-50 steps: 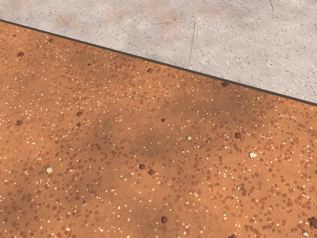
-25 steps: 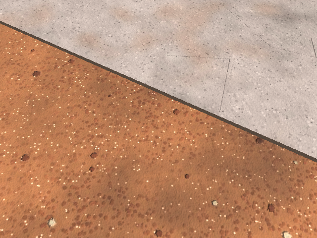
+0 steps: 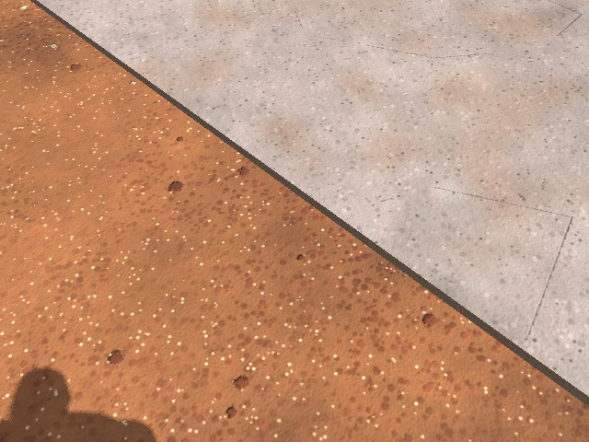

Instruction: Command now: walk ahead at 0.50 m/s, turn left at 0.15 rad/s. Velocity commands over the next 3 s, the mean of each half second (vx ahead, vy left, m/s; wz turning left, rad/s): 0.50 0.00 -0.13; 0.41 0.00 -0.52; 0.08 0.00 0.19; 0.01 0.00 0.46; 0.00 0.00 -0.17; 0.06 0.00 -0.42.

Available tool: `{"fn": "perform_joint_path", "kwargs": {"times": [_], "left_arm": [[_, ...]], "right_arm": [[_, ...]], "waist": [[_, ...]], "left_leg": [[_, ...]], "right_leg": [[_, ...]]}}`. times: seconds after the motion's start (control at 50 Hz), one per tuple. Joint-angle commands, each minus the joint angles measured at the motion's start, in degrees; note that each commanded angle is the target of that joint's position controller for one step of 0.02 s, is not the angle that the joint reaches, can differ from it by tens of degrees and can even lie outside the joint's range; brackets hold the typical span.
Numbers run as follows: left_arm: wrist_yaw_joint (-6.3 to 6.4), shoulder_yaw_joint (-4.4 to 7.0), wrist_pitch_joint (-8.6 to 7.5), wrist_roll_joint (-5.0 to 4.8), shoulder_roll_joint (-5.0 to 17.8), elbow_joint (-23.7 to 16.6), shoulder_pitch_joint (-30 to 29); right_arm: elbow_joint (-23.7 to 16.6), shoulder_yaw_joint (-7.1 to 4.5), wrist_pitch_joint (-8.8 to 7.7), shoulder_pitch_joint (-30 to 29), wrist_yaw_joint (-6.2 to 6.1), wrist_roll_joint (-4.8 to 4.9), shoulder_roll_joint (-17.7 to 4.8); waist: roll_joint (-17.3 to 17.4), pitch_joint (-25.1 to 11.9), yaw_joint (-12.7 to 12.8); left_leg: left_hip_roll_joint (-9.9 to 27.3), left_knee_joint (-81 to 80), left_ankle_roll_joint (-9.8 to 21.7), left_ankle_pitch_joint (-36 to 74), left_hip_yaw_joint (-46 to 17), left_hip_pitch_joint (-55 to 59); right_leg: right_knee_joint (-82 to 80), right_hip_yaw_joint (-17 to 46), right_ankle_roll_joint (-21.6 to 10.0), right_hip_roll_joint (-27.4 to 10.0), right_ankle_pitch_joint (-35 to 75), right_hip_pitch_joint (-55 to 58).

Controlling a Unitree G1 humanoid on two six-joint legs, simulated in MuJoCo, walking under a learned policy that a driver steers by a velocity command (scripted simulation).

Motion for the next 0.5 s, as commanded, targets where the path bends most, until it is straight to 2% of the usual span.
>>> {"fn": "perform_joint_path", "kwargs": {"times": [0.02,0.1,0.18,0.22,0.24,0.26,0.28,0.3,0.32,0.34,0.36,0.38,0.4,0.44,0.5], "left_arm": [[0.34,1.96,-0.79,-0.62,8.83,-2.79,-1.17],[0.6,2.17,-0.03,-1.11,10.67,-1.0,1.17],[0.62,2.08,0.91,-1.67,11.1,1.53,5.6],[0.94,2.26,1.66,-1.77,11.82,2.28,6.15],[1.12,2.44,2.02,-1.76,12.51,2.32,5.53],[1.27,2.27,2.18,-1.71,12.35,2.19,4.85],[1.25,1.46,2.0,-1.05,10.41,1.55,4.43],[1.19,-0.25,1.27,-0.22,5.03,-0.52,7.0],[1.29,-0.76,0.55,-1.19,3.89,-0.2,11.08],[1.28,0.97,0.62,-2.57,9.59,-0.23,6.83],[1.31,1.37,0.82,-2.71,10.22,-1.26,3.28],[1.47,1.45,1.2,-2.06,9.56,-1.4,1.74],[1.51,1.68,1.88,-1.69,8.61,-1.19,1.87],[1.43,1.45,3.23,-1.85,5.95,-0.62,3.37],[1.53,1.55,4.09,-1.48,5.06,-2.16,0.66]], "right_arm": [[-4.89,-0.03,-1.01,-2.49,0.29,-0.57,-1.69],[-6.16,0.61,-1.72,-9.59,0.93,-0.25,-0.98],[-8.27,0.29,-2.23,-15.47,1.7,0.38,-2.01],[-8.74,-0.24,-2.68,-15.25,2.04,0.39,-3.2],[-8.17,-0.72,-2.91,-12.83,2.01,0.32,-4.12],[-6.51,-1.74,-2.99,-7.3,1.67,0.07,-5.86],[-4.71,-3.03,-2.96,0.97,1.05,-0.52,-8.75],[-3.97,-4.34,-2.52,9.33,0.38,-1.76,-14.02],[-2.96,-4.1,-1.74,11.43,0.67,-1.3,-12.88],[-2.68,-2.88,-1.65,9.33,0.67,-0.68,-8.47],[-2.74,-2.23,-1.73,5.47,0.71,-0.27,-6.66],[-2.73,-1.7,-1.94,1.78,0.91,-0.53,-4.95],[-2.58,-1.36,-2.33,-0.7,1.09,-0.92,-3.46],[-1.71,-1.57,-3.3,-2.98,1.19,-1.33,-2.8],[0.14,-2.28,-4.18,-2.9,0.83,-1.55,-4.11]], "waist": [[-7.73,-0.18,-0.42],[-6.85,0.51,2.0],[-6.95,1.71,3.42],[-7.29,1.77,1.9],[-7.54,0.76,-0.02],[-6.88,-2.32,-3.2],[-5.6,-8.49,-7.2],[4.69,-18.26,-9.01],[13.8,-23.36,-8.06],[7.33,-14.96,-8.53],[5.51,-8.37,-7.2],[3.66,-4.83,-5.44],[4.33,-2.39,-3.68],[4.52,-1.07,-1.57],[1.85,0.64,-1.02]], "left_leg": [[3.48,-8.19,-1.19,4.57,0.0,-7.43],[2.16,-22.13,-1.5,17.34,1.86,-2.78],[0.6,-28.31,-0.45,19.09,1.99,-0.43],[-0.12,-31.14,0.73,15.95,1.64,1.97],[-0.82,-32.83,1.47,15.01,2.21,6.25],[-1.73,-34.9,2.71,15.08,3.08,14.97],[1.85,-33.57,4.8,16.02,0.42,28.54],[16.27,-32.54,10.74,13.77,-17.14,50.23],[22.76,-39.46,14.85,2.95,-34.08,53.66],[20.3,-41.8,12.79,-3.7,-30.11,46.87],[18.44,-43.6,11.21,-2.46,-22.67,39.4],[16.06,-45.75,10.45,1.27,-17.49,32.87],[14.11,-47.94,9.95,5.28,-12.75,27.81],[12.64,-51.17,10.0,11.4,-6.47,22.18],[12.81,-52.9,10.65,19.19,-0.07,21.65]], "right_leg": [[-11.29,14.17,-11.01,-15.52,9.64,4.64],[-11.76,8.28,-9.12,-13.62,11.48,3.5],[-9.61,8.98,-7.94,-15.72,11.94,6.77],[-7.14,10.81,-6.94,-17.01,13.56,8.98],[-4.58,10.88,-6.21,-16.87,16.76,8.94],[1.27,9.37,-4.9,-14.79,22.83,7.5],[12.32,7.2,-2.96,-11.66,20.99,1.7],[33.16,2.46,0.93,-4.71,2.63,-16.89],[44.76,5.35,1.97,-1.87,-24.77,-27.04],[50.1,7.52,1.92,-4.84,-21.75,-31.42],[49.84,6.05,1.8,-6.96,-16.64,-32.39],[48.02,5.25,2.12,-8.67,-12.57,-30.59],[46.21,5.38,2.41,-10.09,-9.52,-28.15],[45.46,5.13,3.06,-11.05,-5.95,-24.09],[41.64,6.25,3.95,-11.4,0.16,-27.03]]}}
